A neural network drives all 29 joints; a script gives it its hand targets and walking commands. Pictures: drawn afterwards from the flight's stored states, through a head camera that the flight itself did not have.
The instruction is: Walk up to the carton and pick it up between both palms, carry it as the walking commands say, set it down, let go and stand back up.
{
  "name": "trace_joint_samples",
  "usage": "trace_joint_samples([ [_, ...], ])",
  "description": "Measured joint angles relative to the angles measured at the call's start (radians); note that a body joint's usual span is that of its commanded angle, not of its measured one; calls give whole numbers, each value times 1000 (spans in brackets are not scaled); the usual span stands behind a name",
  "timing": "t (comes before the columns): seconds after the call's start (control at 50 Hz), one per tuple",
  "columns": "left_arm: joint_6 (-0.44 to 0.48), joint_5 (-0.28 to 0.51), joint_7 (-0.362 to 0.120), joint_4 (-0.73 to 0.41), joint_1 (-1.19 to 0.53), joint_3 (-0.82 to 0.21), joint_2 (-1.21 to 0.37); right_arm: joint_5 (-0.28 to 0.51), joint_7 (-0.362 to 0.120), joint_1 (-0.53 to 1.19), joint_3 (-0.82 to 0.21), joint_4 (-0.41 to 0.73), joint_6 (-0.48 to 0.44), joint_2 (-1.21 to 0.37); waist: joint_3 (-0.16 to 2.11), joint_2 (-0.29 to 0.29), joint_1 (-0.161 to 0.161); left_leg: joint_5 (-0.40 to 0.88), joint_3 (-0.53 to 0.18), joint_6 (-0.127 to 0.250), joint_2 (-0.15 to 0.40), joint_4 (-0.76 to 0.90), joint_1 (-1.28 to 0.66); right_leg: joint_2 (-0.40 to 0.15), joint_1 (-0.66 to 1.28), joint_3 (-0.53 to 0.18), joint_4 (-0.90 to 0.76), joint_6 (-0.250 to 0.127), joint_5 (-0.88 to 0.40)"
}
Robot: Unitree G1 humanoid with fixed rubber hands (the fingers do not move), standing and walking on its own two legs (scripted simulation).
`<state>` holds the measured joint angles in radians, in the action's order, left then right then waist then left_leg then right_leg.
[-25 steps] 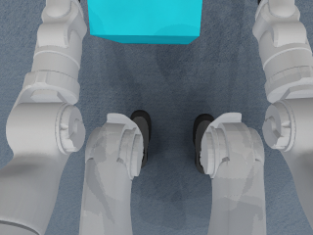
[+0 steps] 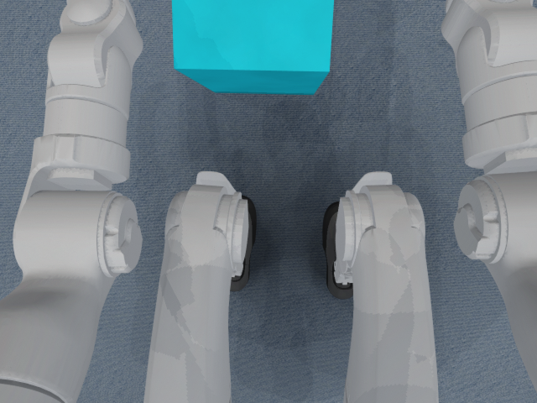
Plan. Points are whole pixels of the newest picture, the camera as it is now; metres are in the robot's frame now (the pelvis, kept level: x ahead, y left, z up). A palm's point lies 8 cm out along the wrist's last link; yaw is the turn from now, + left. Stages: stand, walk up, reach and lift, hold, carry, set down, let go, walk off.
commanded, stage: set down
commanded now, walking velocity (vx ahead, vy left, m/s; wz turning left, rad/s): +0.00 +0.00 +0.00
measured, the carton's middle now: out of the picture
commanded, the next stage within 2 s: let go in 0.98 s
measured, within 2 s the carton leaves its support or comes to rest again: neither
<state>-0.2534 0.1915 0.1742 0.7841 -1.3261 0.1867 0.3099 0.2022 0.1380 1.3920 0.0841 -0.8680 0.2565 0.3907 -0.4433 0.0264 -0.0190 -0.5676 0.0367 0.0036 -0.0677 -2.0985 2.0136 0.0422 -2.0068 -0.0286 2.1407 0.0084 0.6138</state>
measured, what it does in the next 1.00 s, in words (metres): rises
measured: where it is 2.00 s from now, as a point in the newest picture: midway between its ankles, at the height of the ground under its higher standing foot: (288, 262)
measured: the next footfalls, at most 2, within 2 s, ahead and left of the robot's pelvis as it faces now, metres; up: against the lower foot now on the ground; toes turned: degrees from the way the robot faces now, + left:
none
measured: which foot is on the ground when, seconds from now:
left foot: down 0.00-1.00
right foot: down 0.00-1.00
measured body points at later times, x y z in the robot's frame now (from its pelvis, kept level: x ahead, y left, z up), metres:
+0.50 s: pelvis +0.03 +0.00 +0.13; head +0.34 -0.03 +0.45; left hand +0.55 +0.19 +0.03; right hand +0.57 -0.19 +0.03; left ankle +0.13 +0.11 -0.37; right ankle +0.11 -0.12 -0.37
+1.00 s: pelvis +0.05 -0.01 +0.24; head +0.34 -0.04 +0.58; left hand +0.55 +0.17 +0.15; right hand +0.57 -0.21 +0.14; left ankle +0.13 +0.11 -0.37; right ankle +0.11 -0.12 -0.37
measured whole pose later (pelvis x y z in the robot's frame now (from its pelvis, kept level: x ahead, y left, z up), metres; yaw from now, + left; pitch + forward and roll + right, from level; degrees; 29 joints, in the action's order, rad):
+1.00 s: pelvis +0.05 -0.01 +0.24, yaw -1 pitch +38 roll +4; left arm -0.19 0.07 0.06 0.79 -1.01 0.22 0.22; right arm 0.03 0.04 1.13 0.21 -0.91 0.19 0.28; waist -0.04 0.00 -0.02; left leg -0.34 0.02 0.00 -0.06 -1.14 1.45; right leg 0.04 -1.48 -0.08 1.21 0.01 0.38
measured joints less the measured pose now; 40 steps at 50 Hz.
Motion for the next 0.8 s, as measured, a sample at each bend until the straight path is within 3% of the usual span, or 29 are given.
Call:
trace_joint_samples([
  [0.06,-1,0,0,22,0,0,-4,0,-1,-3,20,-72,2,-6,74,0,0,-3,-1,0,0,34,-2,0,0,-2,-33,0,2],
  [0.2,15,-10,-20,82,75,0,-53,-29,-22,-55,29,-77,-33,-37,250,0,0,-3,-5,0,0,150,-7,0,0,-8,-147,0,-1],
  [0.34,35,-24,-28,9,209,0,-61,-56,-25,-151,41,43,-43,-79,304,-1,0,8,-5,0,0,281,-96,0,84,-19,-274,0,-14],
  [0.46,16,-24,-35,-60,239,0,-37,-57,-25,-209,41,105,3,-83,263,-6,0,29,-7,0,0,396,-237,-1,223,-26,-388,0,-37],
  [0.68,-7,-25,-80,-28,243,0,-37,-99,-70,-221,86,12,8,-83,390,-9,0,113,-14,0,1,642,-352,-5,334,-34,-632,0,-122],
  [0.8,6,-36,-87,-25,277,0,-51,-107,-93,-236,102,15,-17,-84,392,-12,0,173,-15,0,3,801,-448,-6,423,-44,-784,0,-182],
])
